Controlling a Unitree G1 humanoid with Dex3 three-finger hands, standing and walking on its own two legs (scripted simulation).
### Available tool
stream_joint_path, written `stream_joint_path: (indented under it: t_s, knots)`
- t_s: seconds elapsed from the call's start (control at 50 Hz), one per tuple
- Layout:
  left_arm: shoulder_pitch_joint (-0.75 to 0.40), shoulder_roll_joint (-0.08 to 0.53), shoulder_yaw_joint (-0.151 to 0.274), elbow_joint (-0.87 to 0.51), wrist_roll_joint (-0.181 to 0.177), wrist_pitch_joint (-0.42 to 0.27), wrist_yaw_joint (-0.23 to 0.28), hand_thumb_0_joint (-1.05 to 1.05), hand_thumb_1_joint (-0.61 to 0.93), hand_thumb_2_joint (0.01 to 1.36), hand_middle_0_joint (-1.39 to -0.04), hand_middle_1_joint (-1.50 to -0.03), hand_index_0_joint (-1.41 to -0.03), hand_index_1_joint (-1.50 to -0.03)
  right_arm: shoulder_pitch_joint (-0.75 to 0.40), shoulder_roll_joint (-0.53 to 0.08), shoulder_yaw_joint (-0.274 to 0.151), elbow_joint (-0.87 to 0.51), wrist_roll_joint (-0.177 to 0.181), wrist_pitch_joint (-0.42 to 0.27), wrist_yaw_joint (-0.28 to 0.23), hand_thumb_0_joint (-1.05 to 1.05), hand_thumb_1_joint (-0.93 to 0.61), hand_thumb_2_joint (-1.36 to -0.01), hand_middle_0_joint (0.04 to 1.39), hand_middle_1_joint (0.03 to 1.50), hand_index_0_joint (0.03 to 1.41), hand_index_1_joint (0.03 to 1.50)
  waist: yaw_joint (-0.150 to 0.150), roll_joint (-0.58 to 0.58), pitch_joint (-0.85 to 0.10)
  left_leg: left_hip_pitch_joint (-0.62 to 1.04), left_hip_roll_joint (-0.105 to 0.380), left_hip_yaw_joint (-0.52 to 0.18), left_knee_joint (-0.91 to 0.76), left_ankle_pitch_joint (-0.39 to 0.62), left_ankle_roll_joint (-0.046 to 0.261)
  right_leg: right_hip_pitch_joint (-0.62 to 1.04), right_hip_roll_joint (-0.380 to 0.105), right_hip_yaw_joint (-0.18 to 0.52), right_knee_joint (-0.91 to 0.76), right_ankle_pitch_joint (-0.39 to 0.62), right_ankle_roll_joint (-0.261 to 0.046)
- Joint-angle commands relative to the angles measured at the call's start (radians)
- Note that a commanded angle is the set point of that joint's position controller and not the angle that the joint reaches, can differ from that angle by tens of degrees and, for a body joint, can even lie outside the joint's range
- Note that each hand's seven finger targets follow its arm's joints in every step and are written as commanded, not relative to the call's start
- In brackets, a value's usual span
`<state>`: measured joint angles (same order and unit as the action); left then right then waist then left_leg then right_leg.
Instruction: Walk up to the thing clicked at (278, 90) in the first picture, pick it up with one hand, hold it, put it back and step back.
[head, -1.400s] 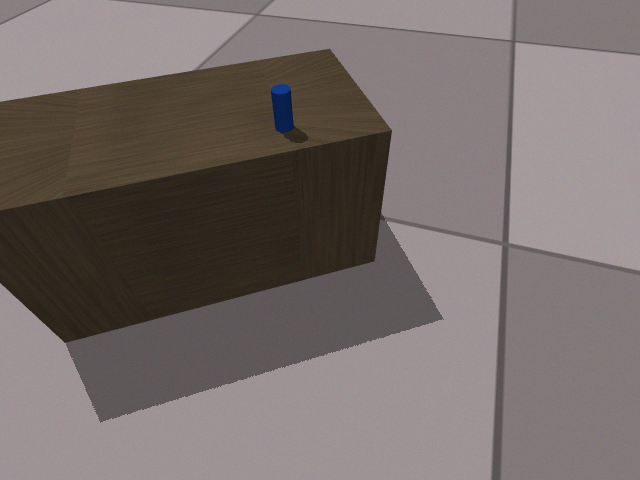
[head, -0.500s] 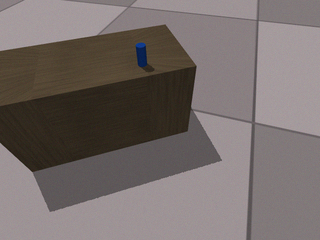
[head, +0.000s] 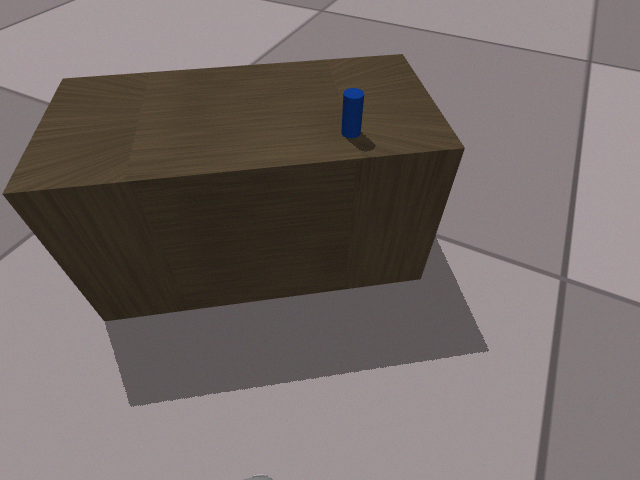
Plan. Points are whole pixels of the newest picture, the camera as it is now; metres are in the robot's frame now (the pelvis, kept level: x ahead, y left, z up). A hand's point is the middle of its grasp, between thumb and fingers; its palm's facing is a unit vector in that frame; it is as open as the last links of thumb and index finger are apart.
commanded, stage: walk up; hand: right
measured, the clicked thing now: (352, 113) +1.02 -0.05 -0.11
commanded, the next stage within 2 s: none
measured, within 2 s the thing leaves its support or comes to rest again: neither
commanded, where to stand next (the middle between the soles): +0.56 +0.08 m, yaw +9 degrees
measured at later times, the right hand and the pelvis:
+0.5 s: hand (493, 433) +0.23 -0.23 -0.16, palm faces -0.11 +0.93 -0.34, open 7.4 cm; pelvis +0.20 +0.04 -0.02, yaw +6 degrees
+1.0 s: hand (419, 255) +0.55 -0.16 -0.13, palm faces -0.27 +0.87 -0.42, open 7.3 cm; pelvis +0.38 +0.08 -0.02, yaw +11 degrees
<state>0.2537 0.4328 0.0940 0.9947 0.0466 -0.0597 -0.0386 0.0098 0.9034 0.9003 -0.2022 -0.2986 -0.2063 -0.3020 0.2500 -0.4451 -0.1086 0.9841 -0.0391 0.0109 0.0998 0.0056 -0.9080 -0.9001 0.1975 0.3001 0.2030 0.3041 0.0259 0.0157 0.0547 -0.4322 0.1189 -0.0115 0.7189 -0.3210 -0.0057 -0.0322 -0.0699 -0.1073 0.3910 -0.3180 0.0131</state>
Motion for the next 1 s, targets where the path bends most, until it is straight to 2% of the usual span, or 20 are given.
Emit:
stream_joint_path:
  t_s: [0.0, 0.04, 0.06, 0.08, 0.1, 0.16, 0.2, 0.3, 0.38, 0.46, 0.48, 0.5, 0.52, 0.64, 0.82, 0.88, 0.92, 0.94, 0.96, 0.98]
  knots:
    - [-0.174, 0.253, 0.055, -0.139, -0.005, -0.018, 0.004, 0.0, 0.9, 0.9, -0.2, -0.3, -0.2, -0.3, 0.099, -0.155, -0.06, -0.058, 0.005, -0.036, -0.006, 0.0, -0.9, -0.9, 0.2, 0.3, 0.2, 0.3, -0.105, -0.081, -0.001, 0.331, -0.059, 0.127, -0.115, 0.151, -0.009, -0.342, -0.149, 0.027, 0.021, -0.276, -0.145]
    - [-0.073, 0.159, 0.023, -0.137, 0.001, -0.002, -0.003, 0.0, 0.9, 0.9, -0.2, -0.3, -0.2, -0.3, 0.272, -0.223, -0.089, -0.013, 0.001, -0.044, -0.031, 0.0, -0.9, -0.9, 0.2, 0.3, 0.2, 0.3, -0.171, 0.183, -0.084, 0.57, -0.089, 0.05, -0.155, -0.06, 0.047, -0.503, -0.062, -0.034, 0.483, -0.179, -0.115]
    - [-0.039, 0.079, 0.0, -0.16, -0.01, 0.002, -0.007, 0.0, 0.9, 0.9, -0.2, -0.3, -0.2, -0.3, 0.331, -0.284, -0.093, -0.026, -0.01, -0.051, -0.048, 0.0, -0.9, -0.9, 0.2, 0.3, 0.2, 0.3, -0.183, 0.409, -0.057, 0.56, 0.086, -0.323, -0.357, -0.401, 0.123, -0.679, 0.034, -0.037, 0.791, -0.323, -0.083]
    - [-0.062, 0.133, 0.005, -0.178, -0.028, 0.004, 0.0, 0.0, 0.9, 0.9, -0.2, -0.3, -0.2, -0.3, 0.222, -0.341, -0.086, -0.086, 0.006, -0.064, -0.045, 0.0, -0.9, -0.9, 0.2, 0.3, 0.2, 0.3, -0.137, 0.317, -0.029, 0.402, 0.256, -0.76, -0.597, -0.58, 0.233, -0.698, 0.067, 0.077, 0.858, -0.284, -0.074]
    - [-0.101, 0.213, 0.015, -0.176, -0.018, 0.003, 0.007, 0.0, 0.9, 0.9, -0.2, -0.3, -0.2, -0.3, 0.132, -0.386, -0.096, -0.118, 0.029, -0.064, -0.046, 0.0, -0.9, -0.9, 0.2, 0.3, 0.2, 0.3, -0.108, 0.228, 0.047, 0.281, 0.335, -0.853, -0.64, -0.628, 0.302, -0.664, -0.006, 0.151, 0.864, -0.264, -0.077]
    - [-0.028, 0.236, 0.021, -0.107, -0.045, 0.0, 0.001, 0.0, 0.9, 0.9, -0.2, -0.3, -0.2, -0.3, 0.056, -0.262, -0.047, -0.15, 0.023, -0.087, -0.067, 0.0, -0.9, -0.9, 0.2, 0.3, 0.2, 0.3, -0.036, 0.088, 0.042, 0.249, 0.15, -0.413, -0.487, -0.206, 0.211, -0.567, -0.073, 0.173, 0.742, -0.061, -0.061]
    - [0.027, 0.217, 0.026, -0.092, -0.045, 0.01, -0.007, 0.0, 0.9, 0.9, -0.2, -0.3, -0.2, -0.3, 0.097, -0.233, -0.036, -0.146, 0.034, -0.099, -0.068, 0.0, -0.9, -0.9, 0.2, 0.3, 0.2, 0.3, -0.022, 0.111, -0.003, 0.244, 0.106, -0.301, -0.458, -0.035, 0.192, -0.487, -0.061, 0.129, 0.66, -0.011, -0.048]
    - [-0.073, 0.177, 0.028, -0.166, -0.028, 0.011, -0.026, 0.0, 0.9, 0.9, -0.2, -0.3, -0.2, -0.3, 0.136, -0.239, -0.036, -0.177, 0.027, -0.111, -0.073, 0.0, -0.9, -0.9, 0.2, 0.3, 0.2, 0.3, -0.047, 0.121, 0.05, 0.251, 0.132, -0.239, -0.457, 0.085, 0.253, -0.495, -0.058, 0.11, 0.425, 0.03, -0.022]
    - [-0.117, 0.159, 0.032, -0.197, -0.03, -0.006, -0.032, 0.0, 0.9, 0.9, -0.2, -0.3, -0.2, -0.3, 0.14, -0.227, -0.03, -0.203, 0.033, -0.115, -0.074, 0.0, -0.9, -0.9, 0.2, 0.3, 0.2, 0.3, -0.05, 0.099, 0.049, 0.203, 0.112, -0.176, -0.406, 0.214, 0.219, -0.379, -0.018, 0.078, 0.288, 0.126, -0.039]
    - [0.13, 0.178, 0.06, -0.135, -0.033, -0.024, -0.013, 0.0, 0.9, 0.9, -0.2, -0.3, -0.2, -0.3, 0.108, -0.167, -0.007, -0.236, 0.035, -0.103, -0.08, 0.0, -0.9, -0.9, 0.2, 0.3, 0.2, 0.3, 0.079, -0.031, -0.101, 0.128, 0.015, -0.071, -0.012, 0.414, 0.138, 0.026, 0.053, 0.036, 0.139, 0.154, -0.072]
    - [0.228, 0.233, 0.08, -0.123, -0.021, -0.035, 0.0, 0.0, 0.9, 0.9, -0.2, -0.3, -0.2, -0.3, 0.149, -0.111, 0.011, -0.245, 0.04, -0.103, -0.081, 0.0, -0.9, -0.9, 0.2, 0.3, 0.2, 0.3, 0.116, -0.21, -0.163, 0.012, -0.071, -0.012, 0.272, 0.269, 0.107, 0.149, -0.062, 0.191, 0.055, 0.009, -0.101]
    - [0.222, 0.293, 0.087, -0.151, -0.023, -0.045, 0.004, 0.0, 0.9, 0.9, -0.2, -0.3, -0.2, -0.3, 0.208, -0.065, 0.027, -0.255, 0.043, -0.099, -0.081, 0.0, -0.9, -0.9, 0.2, 0.3, 0.2, 0.3, 0.073, -0.325, -0.153, -0.179, -0.184, -0.024, 0.431, -0.181, 0.067, 0.214, -0.317, 0.608, -0.058, -0.06, -0.167]
    - [0.158, 0.31, 0.08, -0.168, -0.035, -0.042, 0.002, 0.0, 0.9, 0.9, -0.2, -0.3, -0.2, -0.3, 0.17, -0.173, 0.001, -0.237, 0.035, -0.089, -0.095, 0.0, -0.9, -0.9, 0.2, 0.3, 0.2, 0.3, 0.066, -0.208, -0.107, -0.236, -0.158, -0.066, 0.509, -0.223, 0.067, 0.135, -0.4, 0.766, -0.123, -0.164, -0.272]
    - [0.051, 0.21, 0.038, -0.196, -0.048, -0.055, 0.012, 0.0, 0.9, 0.9, -0.2, -0.3, -0.2, -0.3, 0.177, -0.135, 0.002, -0.175, 0.042, -0.074, -0.065, 0.0, -0.9, -0.9, 0.2, 0.3, 0.2, 0.3, -0.018, -0.182, 0.057, -0.073, -0.093, -0.081, 0.36, 0.028, 0.04, -0.182, -0.17, 0.235, -0.118, 0.293, -0.174]
    - [0.129, 0.237, 0.041, -0.246, -0.029, -0.046, 0.007, 0.0, 0.9, 0.9, -0.2, -0.3, -0.2, -0.3, -0.052, -0.114, -0.01, -0.261, 0.027, -0.083, -0.036, 0.0, -0.9, -0.9, 0.2, 0.3, 0.2, 0.3, 0.04, -0.136, 0.001, 0.024, -0.068, 0.046, -0.078, 0.145, 0.021, -0.124, -0.204, 0.125, -0.028, 0.332, -0.214]
    - [0.1, 0.24, 0.035, -0.263, -0.035, -0.033, 0.008, 0.0, 0.9, 0.9, -0.2, -0.3, -0.2, -0.3, 0.042, -0.126, -0.018, -0.232, 0.023, -0.092, -0.042, 0.0, -0.9, -0.9, 0.2, 0.3, 0.2, 0.3, -0.034, -0.085, -0.051, 0.24, -0.097, 0.081, -0.182, 0.184, 0.05, -0.206, -0.188, 0.093, 0.106, 0.293, -0.183]
    - [0.169, 0.14, -0.004, -0.273, -0.044, -0.024, 0.012, 0.0, 0.9, 0.9, -0.2, -0.3, -0.2, -0.3, 0.229, -0.231, -0.057, -0.186, 0.002, -0.105, -0.061, 0.0, -0.9, -0.9, 0.2, 0.3, 0.2, 0.3, -0.115, 0.213, -0.167, 0.535, -0.004, -0.133, -0.286, -0.05, 0.131, -0.41, -0.054, -0.003, 0.574, 0.2, -0.112]
    - [0.217, 0.072, -0.019, -0.277, -0.042, -0.019, 0.008, 0.0, 0.9, 0.9, -0.2, -0.3, -0.2, -0.3, 0.227, -0.291, -0.065, -0.218, 0.001, -0.109, -0.073, 0.0, -0.9, -0.9, 0.2, 0.3, 0.2, 0.3, -0.089, 0.317, -0.179, 0.622, 0.232, -0.554, -0.344, -0.143, 0.19, -0.63, 0.066, 0.057, 0.735, -0.239, -0.068]
    - [0.213, 0.2, 0.012, -0.244, -0.039, -0.002, 0.024, 0.0, 0.9, 0.9, -0.2, -0.3, -0.2, -0.3, 0.188, -0.317, -0.073, -0.239, 0.036, -0.106, -0.075, 0.0, -0.9, -0.9, 0.2, 0.3, 0.2, 0.3, -0.095, 0.183, -0.164, 0.543, 0.312, -0.695, -0.432, -0.23, 0.279, -0.629, 0.04, 0.125, 0.807, -0.25, -0.077]
    - [0.178, 0.234, 0.015, -0.233, -0.036, 0.001, 0.027, 0.0, 0.9, 0.9, -0.2, -0.3, -0.2, -0.3, 0.155, -0.292, -0.072, -0.239, 0.048, -0.101, -0.075, 0.0, -0.9, -0.9, 0.2, 0.3, 0.2, 0.3, -0.083, 0.116, -0.09, 0.446, 0.305, -0.637, -0.441, -0.17, 0.292, -0.62, 0.002, 0.156, 0.838, -0.211, -0.078]
